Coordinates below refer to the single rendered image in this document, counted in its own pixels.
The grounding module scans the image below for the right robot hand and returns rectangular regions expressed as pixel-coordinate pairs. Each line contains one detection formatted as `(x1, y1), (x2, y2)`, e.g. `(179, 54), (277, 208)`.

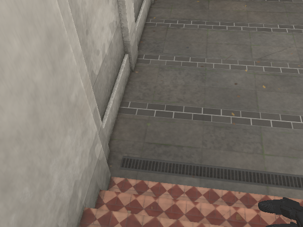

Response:
(258, 197), (303, 227)

